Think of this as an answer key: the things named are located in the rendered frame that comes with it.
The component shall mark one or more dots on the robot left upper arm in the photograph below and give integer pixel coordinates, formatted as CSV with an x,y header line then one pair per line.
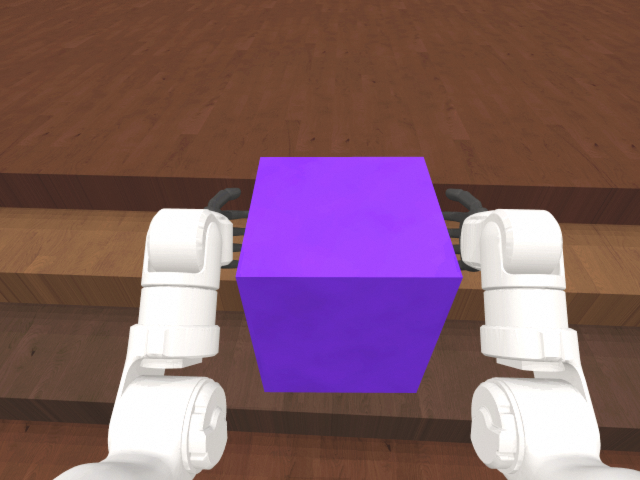
x,y
164,428

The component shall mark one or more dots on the robot right upper arm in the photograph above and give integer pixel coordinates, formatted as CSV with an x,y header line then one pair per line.
x,y
538,429

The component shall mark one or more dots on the carton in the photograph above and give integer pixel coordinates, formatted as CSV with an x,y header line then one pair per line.
x,y
346,274

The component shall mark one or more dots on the left robot hand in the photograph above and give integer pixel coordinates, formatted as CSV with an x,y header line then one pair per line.
x,y
218,201

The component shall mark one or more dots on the right robot hand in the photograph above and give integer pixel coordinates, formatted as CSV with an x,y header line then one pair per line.
x,y
474,206

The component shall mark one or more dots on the robot right forearm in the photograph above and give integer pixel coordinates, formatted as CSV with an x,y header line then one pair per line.
x,y
520,255

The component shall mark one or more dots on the robot left forearm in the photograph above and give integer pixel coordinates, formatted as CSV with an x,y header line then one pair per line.
x,y
184,252

